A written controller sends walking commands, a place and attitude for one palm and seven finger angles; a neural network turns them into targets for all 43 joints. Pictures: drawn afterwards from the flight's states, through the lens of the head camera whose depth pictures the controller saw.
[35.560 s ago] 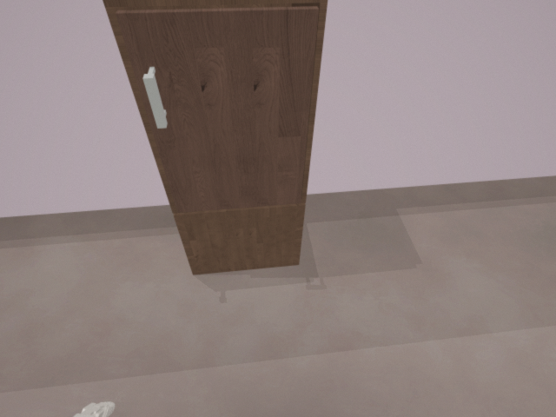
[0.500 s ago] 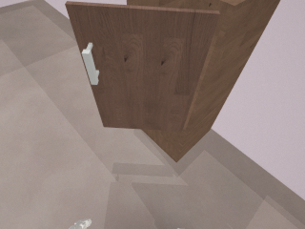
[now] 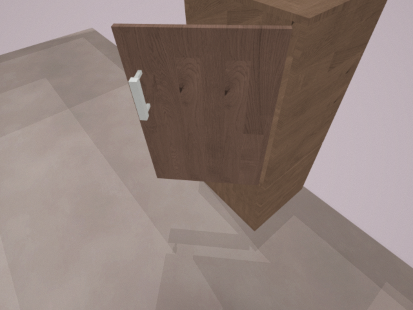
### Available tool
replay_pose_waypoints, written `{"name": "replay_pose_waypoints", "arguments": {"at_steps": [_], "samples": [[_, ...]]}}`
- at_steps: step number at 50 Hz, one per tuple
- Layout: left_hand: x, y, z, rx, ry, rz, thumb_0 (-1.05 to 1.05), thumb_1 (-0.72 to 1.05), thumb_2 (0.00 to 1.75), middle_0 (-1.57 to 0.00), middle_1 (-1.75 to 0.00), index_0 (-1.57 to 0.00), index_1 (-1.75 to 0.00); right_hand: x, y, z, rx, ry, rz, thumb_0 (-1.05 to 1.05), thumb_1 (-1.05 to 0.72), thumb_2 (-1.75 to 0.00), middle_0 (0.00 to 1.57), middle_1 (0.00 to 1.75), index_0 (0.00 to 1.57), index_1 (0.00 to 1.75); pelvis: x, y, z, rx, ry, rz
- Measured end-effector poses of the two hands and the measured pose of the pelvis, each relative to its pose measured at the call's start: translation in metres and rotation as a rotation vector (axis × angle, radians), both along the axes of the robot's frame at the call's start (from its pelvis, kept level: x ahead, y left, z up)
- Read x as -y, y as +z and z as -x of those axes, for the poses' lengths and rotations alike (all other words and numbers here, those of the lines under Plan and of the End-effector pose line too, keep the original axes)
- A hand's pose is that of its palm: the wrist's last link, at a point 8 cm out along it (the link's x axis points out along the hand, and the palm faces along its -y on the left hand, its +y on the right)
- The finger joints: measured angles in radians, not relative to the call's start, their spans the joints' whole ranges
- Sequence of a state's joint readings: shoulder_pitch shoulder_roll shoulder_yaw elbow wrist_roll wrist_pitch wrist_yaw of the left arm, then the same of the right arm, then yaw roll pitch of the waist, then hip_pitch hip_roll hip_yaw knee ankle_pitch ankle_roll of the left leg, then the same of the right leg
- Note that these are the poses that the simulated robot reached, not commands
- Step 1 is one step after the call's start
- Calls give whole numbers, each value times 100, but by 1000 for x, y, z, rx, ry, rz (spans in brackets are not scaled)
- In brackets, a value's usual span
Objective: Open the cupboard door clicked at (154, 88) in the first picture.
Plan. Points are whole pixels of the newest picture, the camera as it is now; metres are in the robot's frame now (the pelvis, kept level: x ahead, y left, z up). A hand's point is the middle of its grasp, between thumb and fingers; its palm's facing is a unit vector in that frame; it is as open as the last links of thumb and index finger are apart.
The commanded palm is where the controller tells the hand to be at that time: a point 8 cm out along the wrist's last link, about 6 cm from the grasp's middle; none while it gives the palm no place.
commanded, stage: come to a stop and stand still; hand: left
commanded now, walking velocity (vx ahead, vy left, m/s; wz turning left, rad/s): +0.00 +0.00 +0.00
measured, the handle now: (141, 95) +0.61 +0.23 +0.08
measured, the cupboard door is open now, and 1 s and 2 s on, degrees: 44 44 44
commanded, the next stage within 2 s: look again from close up in 0.46 s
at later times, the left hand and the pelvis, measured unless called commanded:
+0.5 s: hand out of the picture -0.01 +0.18 -0.16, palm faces -0.02 -0.98 -0.22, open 7.4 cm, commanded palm none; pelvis -0.04 +0.00 +0.01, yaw +0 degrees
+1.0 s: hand out of the picture +0.01 +0.18 -0.17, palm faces -0.01 -0.98 -0.20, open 7.3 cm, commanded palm none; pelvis +0.00 +0.01 +0.01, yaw -1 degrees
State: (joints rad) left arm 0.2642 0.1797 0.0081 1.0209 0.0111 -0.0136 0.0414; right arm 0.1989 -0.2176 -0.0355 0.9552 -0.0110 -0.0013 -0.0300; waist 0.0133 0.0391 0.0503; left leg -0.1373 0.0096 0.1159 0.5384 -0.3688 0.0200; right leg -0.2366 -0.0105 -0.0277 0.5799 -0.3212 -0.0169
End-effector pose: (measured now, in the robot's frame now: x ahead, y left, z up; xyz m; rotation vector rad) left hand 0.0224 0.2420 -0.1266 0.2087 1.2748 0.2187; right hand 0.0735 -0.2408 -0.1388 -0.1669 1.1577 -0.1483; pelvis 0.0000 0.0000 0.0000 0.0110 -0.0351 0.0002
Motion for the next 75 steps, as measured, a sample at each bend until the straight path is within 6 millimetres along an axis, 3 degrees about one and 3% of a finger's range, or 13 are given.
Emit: {"name": "replay_pose_waypoints", "arguments": {"at_steps": [6, 13, 20, 26, 32, 41, 49, 65, 69, 75], "samples": [[5, 8, 8, 22, -51, 4, 0, 91, 90, -20, -30, -20, -30, -3, 2, 23, 19, 4, -34, 0, -91, -90, 20, 30, 20, 30, 4, 5, 23, 16, -8, -3], [9, 9, 17, 30, -68, 19, 0, 91, 90, -20, -30, -20, -30, -2, -1, 84, -106, -12, -40, 0, -91, -90, 20, 30, 20, 30, 7, 8, 39, -2, -9, -2], [11, 3, 33, -23, -61, 42, 0, 91, 90, -20, -30, -20, -30, -3, 0, 151, -280, -60, -30, 1, -91, -90, 20, 30, 20, 30, 4, 8, 42, -21, -7, 0], [12, -3, 41, -73, -48, 64, 0, 91, 90, -20, -30, -20, -30, -13, 4, 177, -366, -83, -33, 1, -91, -90, 20, 30, 19, 30, 0, 8, 36, -28, -5, -1], [14, -6, 42, -105, -36, 79, 0, 91, 90, -20, -30, -20, -30, -28, 3, 163, -362, -79, -50, 1, -91, -90, 20, 30, 19, 30, -4, 9, 27, -31, -4, 0], [13, -8, 33, -117, -26, 82, 1, 92, 90, -20, -30, -20, -30, -42, -3, 99, -236, -51, -69, 1, -91, -90, 20, 30, 20, 30, -8, 8, 11, -26, -11, 3], [9, -8, 20, -112, -25, 80, 1, 92, 90, -20, -30, -20, -30, -28, 0, 66, -191, -41, -23, 2, -93, -90, 20, 30, 20, 30, -11, 8, 0, -26, -15, 3], [4, -9, -18, -47, -42, 64, 0, 91, 90, -20, -30, -20, -30, -17, -1, 52, -195, -33, -7, 0, -91, -90, 20, 30, 20, 30, -8, 5, -12, -22, -12, 3], [4, -14, -19, -44, -20, 80, 0, 91, 90, -20, -30, -20, -30, -21, -6, 55, -230, -23, -13, 0, -91, -90, 20, 30, 20, 30, -10, 0, -21, -26, 1, 20], [-6, -27, -4, -100, 33, 122, 0, 91, 90, -20, -30, -20, -30, -39, 0, 47, -257, -22, 10, 1, -91, -90, 20, 30, 20, 30, -27, -3, -37, -27, 0, 26]]}}
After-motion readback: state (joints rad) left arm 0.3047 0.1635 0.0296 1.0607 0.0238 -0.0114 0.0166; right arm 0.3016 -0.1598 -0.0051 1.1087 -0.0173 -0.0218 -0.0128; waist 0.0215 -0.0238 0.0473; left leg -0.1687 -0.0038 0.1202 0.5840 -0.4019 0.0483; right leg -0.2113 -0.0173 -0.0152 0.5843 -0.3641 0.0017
